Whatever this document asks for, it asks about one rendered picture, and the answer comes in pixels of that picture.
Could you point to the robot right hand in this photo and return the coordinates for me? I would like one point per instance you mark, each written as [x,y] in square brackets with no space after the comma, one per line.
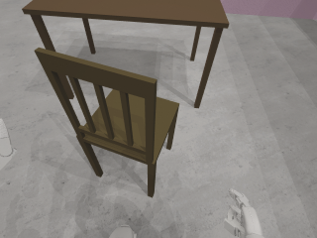
[247,222]

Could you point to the robot left thigh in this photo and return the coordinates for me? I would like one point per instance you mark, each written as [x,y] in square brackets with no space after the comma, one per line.
[123,232]

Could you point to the table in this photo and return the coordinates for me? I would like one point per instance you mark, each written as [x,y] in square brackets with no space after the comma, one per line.
[197,13]

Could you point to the chair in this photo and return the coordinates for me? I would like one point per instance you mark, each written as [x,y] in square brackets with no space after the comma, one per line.
[131,121]

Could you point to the robot left hand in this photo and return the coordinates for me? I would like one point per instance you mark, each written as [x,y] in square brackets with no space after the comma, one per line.
[6,151]

